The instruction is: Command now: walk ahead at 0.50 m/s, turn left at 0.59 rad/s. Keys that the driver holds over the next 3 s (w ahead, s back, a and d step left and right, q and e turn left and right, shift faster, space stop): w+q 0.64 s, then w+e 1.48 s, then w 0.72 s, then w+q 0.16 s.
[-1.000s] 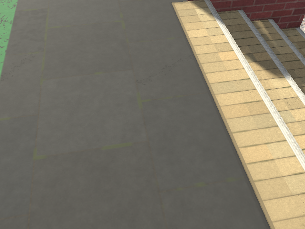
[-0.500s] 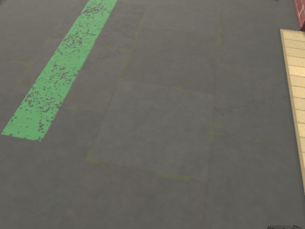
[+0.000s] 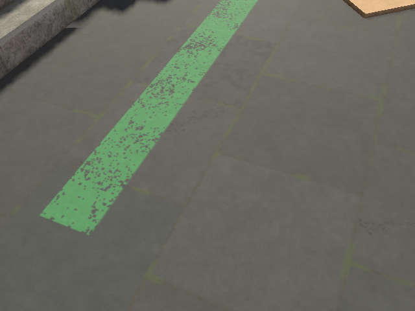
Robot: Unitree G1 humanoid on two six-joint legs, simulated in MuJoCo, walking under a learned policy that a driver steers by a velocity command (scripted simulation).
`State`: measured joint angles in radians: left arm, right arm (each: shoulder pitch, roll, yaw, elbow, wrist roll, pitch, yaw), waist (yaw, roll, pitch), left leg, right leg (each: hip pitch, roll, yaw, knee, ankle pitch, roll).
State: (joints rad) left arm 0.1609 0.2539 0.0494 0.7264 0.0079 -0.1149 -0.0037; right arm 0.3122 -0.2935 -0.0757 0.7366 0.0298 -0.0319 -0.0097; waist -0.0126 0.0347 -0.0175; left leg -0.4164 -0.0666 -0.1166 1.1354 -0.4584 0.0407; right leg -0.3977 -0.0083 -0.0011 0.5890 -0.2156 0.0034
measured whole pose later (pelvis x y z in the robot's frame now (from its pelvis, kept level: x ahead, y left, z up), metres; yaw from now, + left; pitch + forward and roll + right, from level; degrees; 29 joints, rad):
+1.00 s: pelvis +0.53 +0.17 -0.01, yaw +21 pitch +3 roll +0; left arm 0.09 0.28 0.04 0.69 -0.01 -0.10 -0.06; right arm 0.36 -0.30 -0.05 0.79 -0.01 -0.04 -0.01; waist -0.04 0.01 0.02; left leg -0.11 -0.06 -0.05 0.87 -0.46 0.04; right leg -0.51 0.06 -0.04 0.58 -0.11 -0.10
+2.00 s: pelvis +1.05 +0.23 -0.01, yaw -15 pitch +2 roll +1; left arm 0.10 0.30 0.06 0.57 -0.02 -0.03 -0.04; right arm 0.31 -0.31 -0.06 0.83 0.01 -0.07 0.00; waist -0.05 -0.01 0.07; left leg -0.16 0.07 0.06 1.01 -0.50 -0.02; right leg -0.51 0.04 -0.03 0.66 -0.17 -0.09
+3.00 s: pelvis +1.58 +0.05 +0.00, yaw -22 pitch +3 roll +0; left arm 0.03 0.25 0.03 0.63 0.00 -0.09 -0.03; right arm 0.42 -0.30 -0.04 0.89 0.02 -0.05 0.00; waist -0.08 0.01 0.03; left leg -0.11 0.00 -0.06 0.73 -0.48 0.01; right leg -0.48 -0.01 -0.03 0.55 -0.11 -0.04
